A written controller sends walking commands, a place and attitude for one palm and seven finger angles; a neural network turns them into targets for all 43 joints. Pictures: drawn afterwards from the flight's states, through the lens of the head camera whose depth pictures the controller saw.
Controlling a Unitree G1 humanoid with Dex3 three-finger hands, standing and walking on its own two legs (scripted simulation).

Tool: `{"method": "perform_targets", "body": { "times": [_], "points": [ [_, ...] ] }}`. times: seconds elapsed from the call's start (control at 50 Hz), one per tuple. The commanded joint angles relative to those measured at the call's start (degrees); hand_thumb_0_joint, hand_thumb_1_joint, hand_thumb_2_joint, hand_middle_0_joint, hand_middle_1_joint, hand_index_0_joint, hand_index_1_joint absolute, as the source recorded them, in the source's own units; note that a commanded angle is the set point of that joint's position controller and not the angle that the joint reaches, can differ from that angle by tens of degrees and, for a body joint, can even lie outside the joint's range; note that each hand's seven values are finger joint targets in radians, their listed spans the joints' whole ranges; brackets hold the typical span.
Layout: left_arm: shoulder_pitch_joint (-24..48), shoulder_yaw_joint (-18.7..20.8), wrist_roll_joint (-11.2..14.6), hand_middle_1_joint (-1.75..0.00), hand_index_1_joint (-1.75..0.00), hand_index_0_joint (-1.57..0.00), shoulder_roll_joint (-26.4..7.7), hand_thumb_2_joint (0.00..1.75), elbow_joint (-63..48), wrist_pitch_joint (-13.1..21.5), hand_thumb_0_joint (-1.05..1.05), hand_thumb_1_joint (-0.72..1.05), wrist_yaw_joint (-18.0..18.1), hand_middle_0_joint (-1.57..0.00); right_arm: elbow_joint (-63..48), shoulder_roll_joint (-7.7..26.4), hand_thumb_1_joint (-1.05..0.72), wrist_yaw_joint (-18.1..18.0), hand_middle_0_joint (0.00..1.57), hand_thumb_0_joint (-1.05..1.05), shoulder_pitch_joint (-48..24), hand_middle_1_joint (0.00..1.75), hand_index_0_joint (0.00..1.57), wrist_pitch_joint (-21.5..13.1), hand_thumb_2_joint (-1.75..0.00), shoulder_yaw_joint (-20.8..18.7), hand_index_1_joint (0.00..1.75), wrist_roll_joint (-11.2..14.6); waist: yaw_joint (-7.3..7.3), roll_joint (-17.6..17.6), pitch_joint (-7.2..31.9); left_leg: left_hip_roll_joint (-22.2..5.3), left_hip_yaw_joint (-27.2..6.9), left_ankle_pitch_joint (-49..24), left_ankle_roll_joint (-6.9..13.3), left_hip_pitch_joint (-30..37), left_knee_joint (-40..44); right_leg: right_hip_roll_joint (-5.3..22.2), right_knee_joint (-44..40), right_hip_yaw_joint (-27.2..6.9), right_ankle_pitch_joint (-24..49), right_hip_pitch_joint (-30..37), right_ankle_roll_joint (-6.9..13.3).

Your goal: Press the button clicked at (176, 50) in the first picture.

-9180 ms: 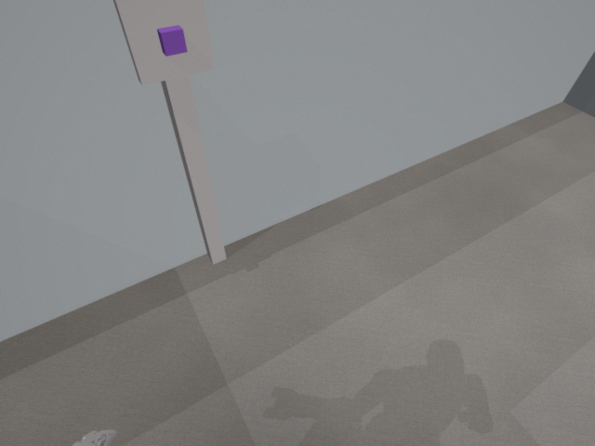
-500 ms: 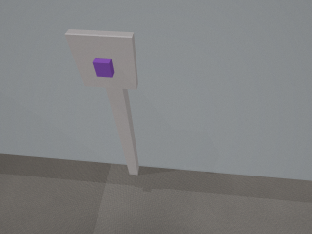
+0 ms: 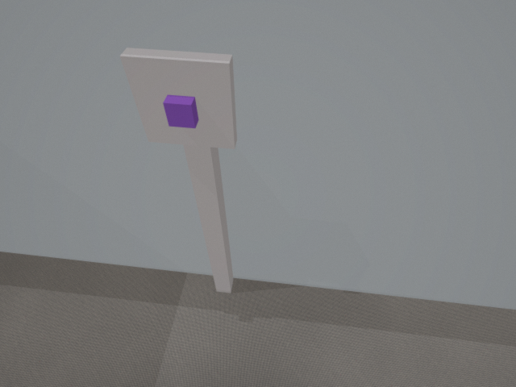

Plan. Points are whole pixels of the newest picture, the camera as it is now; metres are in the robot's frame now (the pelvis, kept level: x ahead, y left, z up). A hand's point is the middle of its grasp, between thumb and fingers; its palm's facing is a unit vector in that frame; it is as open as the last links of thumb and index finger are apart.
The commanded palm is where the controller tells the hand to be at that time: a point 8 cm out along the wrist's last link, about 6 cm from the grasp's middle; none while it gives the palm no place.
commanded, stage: come to a stop and stand still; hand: left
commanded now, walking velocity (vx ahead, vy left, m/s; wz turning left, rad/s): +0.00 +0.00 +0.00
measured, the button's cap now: (182, 110) +0.53 +0.17 +0.14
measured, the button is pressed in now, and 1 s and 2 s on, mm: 0 0 0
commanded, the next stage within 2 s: look again from close up in 0.66 s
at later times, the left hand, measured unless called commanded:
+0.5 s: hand out of the picture +0.04 +0.18 -0.17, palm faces -0.01 -0.98 -0.21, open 7.4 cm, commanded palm none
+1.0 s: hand out of the picture +0.03 +0.16 -0.17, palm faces +0.01 -0.98 -0.19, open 7.4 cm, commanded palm none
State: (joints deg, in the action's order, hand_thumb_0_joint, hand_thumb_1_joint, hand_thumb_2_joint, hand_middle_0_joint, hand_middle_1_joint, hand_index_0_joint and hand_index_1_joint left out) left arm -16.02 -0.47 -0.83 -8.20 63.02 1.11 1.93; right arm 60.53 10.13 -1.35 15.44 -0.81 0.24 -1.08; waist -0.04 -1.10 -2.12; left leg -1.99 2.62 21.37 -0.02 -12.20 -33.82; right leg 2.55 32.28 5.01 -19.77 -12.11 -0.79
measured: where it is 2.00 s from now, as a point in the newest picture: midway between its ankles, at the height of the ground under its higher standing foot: outside the picture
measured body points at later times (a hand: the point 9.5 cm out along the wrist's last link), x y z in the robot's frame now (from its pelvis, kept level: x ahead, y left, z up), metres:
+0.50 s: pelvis +0.01 +0.00 +0.01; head +0.04 +0.00 +0.45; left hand +0.04 +0.23 -0.15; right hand +0.01 -0.22 -0.16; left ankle -0.04 +0.11 -0.73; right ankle -0.03 -0.13 -0.73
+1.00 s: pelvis +0.02 -0.01 +0.01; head +0.04 -0.01 +0.46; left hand +0.03 +0.21 -0.15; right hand +0.03 -0.24 -0.15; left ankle -0.04 +0.11 -0.73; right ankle -0.03 -0.13 -0.73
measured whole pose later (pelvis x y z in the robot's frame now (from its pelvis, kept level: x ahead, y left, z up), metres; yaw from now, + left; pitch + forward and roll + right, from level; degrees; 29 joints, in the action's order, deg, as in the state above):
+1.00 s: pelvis +0.02 -0.01 +0.01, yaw +0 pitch +0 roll +0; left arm -14.2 0.0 -0.8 -9.9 63.5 0.6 1.5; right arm 64.6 9.2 -2.1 13.3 -0.6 0.6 -0.8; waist -0.2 0.9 -2.6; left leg -2.1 2.6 19.1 -1.2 -8.0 -27.2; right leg 2.2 28.4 5.2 -19.2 -9.2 0.0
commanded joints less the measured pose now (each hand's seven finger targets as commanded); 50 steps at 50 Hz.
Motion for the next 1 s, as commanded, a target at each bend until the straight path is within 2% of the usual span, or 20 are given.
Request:
{"method": "perform_targets", "body": {
  "times": [0.0, 0.08, 0.12, 0.2, 0.38, 0.44, 0.58, 0.64, 0.98],
  "points": [
    [-1.9, 1.4, 0.0, -0.30, -0.30, -0.20, -6.3, 0.90, -2.9, 0.2, 0.00, 0.90, 0.4, -0.20, -2.1, 5.1, -0.90, -0.1, 0.20, 0.00, 3.3, 0.30, 0.20, -0.8, -0.90, -0.7, 0.30, 0.0, -0.06, -1.0, -2.1, -4.8, -5.0, -17.9, 2.7, -3.1, 9.0, 2.4, -3.9, -2.6, 10.0, 1.3, 2.7],
    [-1.7, 1.5, 0.0, -0.30, -0.30, -0.20, -6.9, 0.90, -2.9, -0.1, 0.00, 0.90, 0.3, -0.20, -1.5, 5.4, -0.90, -0.2, 0.20, 0.00, 2.7, 0.30, 0.20, -0.8, -0.90, -0.6, 0.30, 0.0, -0.41, -0.4, -1.5, -4.5, -4.6, -17.8, 2.7, -1.8, 10.1, 2.8, -4.4, -2.8, 10.7, 1.7, 2.3],
    [-1.4, 1.6, 0.0, -0.30, -0.30, -0.20, -7.3, 0.90, -3.1, -0.1, 0.00, 0.90, 0.3, -0.20, -1.1, 5.5, -0.90, -0.2, 0.20, 0.00, 2.9, 0.30, 0.20, -0.9, -0.90, -0.6, 0.30, 0.0, -0.39, -0.9, -0.5, -4.4, -4.3, -20.5, 2.6, -0.8, 9.9, 3.1, -4.2, -2.7, 12.9, 2.6, 2.3],
    [-0.8, 1.6, 0.0, -0.30, -0.30, -0.20, -7.9, 0.90, -3.0, -0.2, 0.00, 0.90, 0.3, -0.20, -0.5, 5.4, -0.90, -0.3, 0.20, 0.00, 2.8, 0.30, 0.20, -0.8, -0.90, -0.5, 0.30, 0.1, -0.31, 1.2, -0.9, -4.2, -3.8, -20.1, 2.3, -0.1, 10.2, 3.5, -4.9, -2.9, 14.7, 2.8, 2.3],
    [-0.6, 1.8, 0.1, -0.30, -0.30, -0.20, -8.4, 0.90, -2.7, -0.1, 0.00, 0.90, 0.3, -0.20, 1.1, 5.2, -0.90, -0.5, 0.20, 0.00, 2.6, 0.30, 0.20, -0.8, -0.90, -0.5, 0.30, 0.2, -0.37, 0.0, 0.5, -4.0, -3.1, -23.1, 2.0, 1.6, 9.9, 4.2, -5.1, -3.2, 18.8, 4.0, 2.5],
    [-0.5, 1.8, 0.0, -0.30, -0.30, -0.20, -8.3, 0.90, -2.7, -0.2, 0.00, 0.90, 0.3, -0.20, 1.4, 4.9, -0.90, -0.5, 0.20, 0.00, 2.4, 0.30, 0.20, -0.7, -0.90, -0.5, 0.30, 0.2, -0.33, 0.9, -0.4, -3.9, -3.0, -21.6, 1.9, 1.2, 10.0, 4.2, -5.6, -3.3, 18.3, 3.6, 2.5],
    [-1.2, 1.9, 0.1, -0.30, -0.30, -0.20, -8.2, 0.90, -2.1, 0.1, 0.00, 0.90, 0.3, -0.20, 2.1, 4.8, -0.90, -0.7, 0.20, 0.00, 2.3, 0.30, 0.20, -0.8, -0.90, -0.7, 0.30, 0.2, -0.31, 0.3, 2.0, -4.1, -2.5, -25.3, 1.7, 3.5, 9.2, 4.5, -5.4, -3.5, 22.8, 4.6, 2.7],
    [-1.2, 2.0, 0.0, -0.30, -0.30, -0.20, -8.2, 0.90, -1.9, 0.1, 0.00, 0.90, 0.4, -0.20, 2.2, 4.7, -0.90, -0.8, 0.20, 0.00, 2.1, 0.30, 0.20, -0.7, -0.90, -0.7, 0.30, 0.3, -0.27, 1.7, 0.9, -4.0, -2.3, -24.1, 1.6, 2.9, 9.1, 4.6, -5.9, -3.6, 23.6, 4.5, 2.7],
    [-1.6, 2.1, 0.1, -0.30, -0.30, -0.20, -8.5, 0.90, -1.5, 0.2, 0.00, 0.90, 0.2, -0.20, 2.7, 4.8, -0.90, -0.9, 0.20, 0.00, 1.4, 0.30, 0.20, -0.7, -0.90, -0.7, 0.30, 0.3, -0.36, 0.8, 0.2, -4.0, -2.5, -22.0, 1.2, 2.4, 10.0, 4.7, -7.6, -3.9, 22.1, 4.5, 3.0]
  ]
}}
